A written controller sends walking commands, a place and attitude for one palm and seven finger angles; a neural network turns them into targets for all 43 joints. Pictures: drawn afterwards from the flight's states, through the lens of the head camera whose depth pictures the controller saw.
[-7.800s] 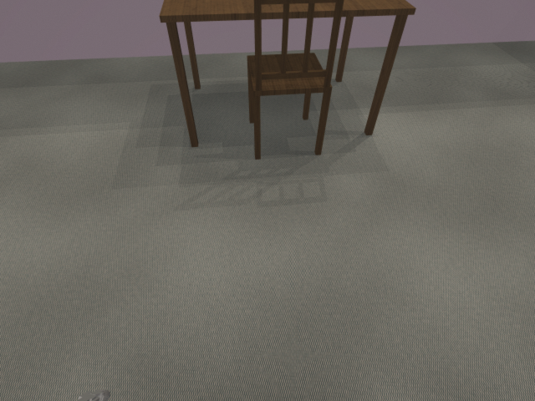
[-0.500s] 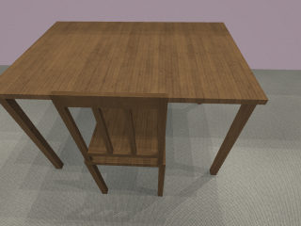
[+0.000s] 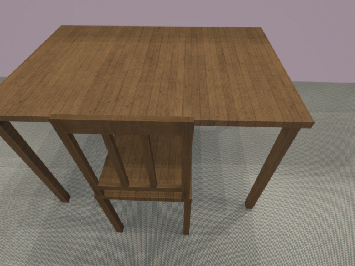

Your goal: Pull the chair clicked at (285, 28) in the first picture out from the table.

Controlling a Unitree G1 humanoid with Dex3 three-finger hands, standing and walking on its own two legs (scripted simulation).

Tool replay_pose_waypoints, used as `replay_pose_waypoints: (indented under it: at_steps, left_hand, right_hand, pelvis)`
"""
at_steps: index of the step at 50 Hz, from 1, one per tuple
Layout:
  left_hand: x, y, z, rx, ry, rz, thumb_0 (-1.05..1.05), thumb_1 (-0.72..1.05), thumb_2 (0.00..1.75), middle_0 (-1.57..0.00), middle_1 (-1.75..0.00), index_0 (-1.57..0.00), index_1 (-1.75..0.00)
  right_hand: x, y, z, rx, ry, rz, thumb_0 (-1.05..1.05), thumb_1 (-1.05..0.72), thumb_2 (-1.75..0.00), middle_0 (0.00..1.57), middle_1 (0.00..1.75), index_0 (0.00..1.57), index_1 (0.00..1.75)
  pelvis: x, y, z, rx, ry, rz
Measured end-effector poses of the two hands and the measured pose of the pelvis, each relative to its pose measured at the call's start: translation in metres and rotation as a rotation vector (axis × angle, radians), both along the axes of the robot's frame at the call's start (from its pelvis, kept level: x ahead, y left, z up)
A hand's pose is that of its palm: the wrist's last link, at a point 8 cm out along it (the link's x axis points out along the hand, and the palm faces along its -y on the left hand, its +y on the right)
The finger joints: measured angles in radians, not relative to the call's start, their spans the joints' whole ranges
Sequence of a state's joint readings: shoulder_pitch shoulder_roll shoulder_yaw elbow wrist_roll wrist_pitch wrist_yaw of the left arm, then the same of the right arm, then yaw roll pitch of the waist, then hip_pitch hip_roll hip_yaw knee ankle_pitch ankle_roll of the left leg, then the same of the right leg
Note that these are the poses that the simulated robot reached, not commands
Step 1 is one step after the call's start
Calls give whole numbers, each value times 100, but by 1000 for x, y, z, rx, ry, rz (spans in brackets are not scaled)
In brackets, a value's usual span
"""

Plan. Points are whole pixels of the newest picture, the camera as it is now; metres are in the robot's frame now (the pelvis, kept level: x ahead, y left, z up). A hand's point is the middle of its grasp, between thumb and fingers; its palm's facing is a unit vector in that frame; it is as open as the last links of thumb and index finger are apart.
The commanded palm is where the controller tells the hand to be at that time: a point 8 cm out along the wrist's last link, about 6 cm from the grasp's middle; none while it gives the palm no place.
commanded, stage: look again from close up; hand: left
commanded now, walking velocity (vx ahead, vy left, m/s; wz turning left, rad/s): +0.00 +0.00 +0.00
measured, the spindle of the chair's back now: (117, 162) +0.44 +0.23 -0.10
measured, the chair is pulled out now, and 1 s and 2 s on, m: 0.00 0.00 0.00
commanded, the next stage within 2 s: none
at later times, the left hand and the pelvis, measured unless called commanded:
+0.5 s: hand out of the picture -0.01 +0.16 -0.17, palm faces +0.03 -0.98 -0.18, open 7.4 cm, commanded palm none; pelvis +0.01 +0.00 +0.00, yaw +0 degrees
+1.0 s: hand out of the picture -0.01 +0.15 -0.17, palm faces +0.03 -0.98 -0.18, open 7.4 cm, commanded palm none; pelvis +0.01 -0.01 +0.00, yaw +0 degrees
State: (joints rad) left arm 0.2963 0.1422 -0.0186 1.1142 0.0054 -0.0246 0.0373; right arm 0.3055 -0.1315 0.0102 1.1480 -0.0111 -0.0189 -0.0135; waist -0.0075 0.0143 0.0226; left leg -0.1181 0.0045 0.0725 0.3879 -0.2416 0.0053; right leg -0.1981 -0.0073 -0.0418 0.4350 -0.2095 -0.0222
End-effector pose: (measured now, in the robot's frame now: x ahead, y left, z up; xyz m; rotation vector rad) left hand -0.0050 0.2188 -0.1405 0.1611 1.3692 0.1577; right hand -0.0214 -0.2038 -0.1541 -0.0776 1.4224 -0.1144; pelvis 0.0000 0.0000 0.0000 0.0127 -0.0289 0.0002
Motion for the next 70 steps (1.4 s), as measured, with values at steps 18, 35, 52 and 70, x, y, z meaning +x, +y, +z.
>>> replay_pose_waypoints:
  at_steps: [18,35,52,70]
  left_hand:
    - [-7,-11,-3,-28,24,15,1,91,90,-20,-30,-20,-30]
    - [-5,-12,-3,-25,16,15,1,91,90,-20,-30,-20,-30]
    - [-8,-17,-3,-29,24,14,1,91,90,-20,-30,-20,-30]
    - [-9,-22,-5,-41,26,11,1,91,90,-20,-30,-20,-30]
  right_hand:
    - [19,-13,4,-32,-24,18,1,-91,-90,19,30,20,30]
    - [10,-6,3,-15,-8,7,0,-90,-90,19,30,20,30]
    - [-1,-6,2,-7,19,-8,0,-90,-90,19,30,20,30]
    - [0,-6,3,-10,14,-18,0,-90,-90,19,30,20,30]
  pelvis:
    - [6,-3,1,-2,1,1]
    - [8,-4,1,-3,0,-1]
    - [7,-7,1,-2,5,-4]
    - [8,-9,0,-5,9,-8]
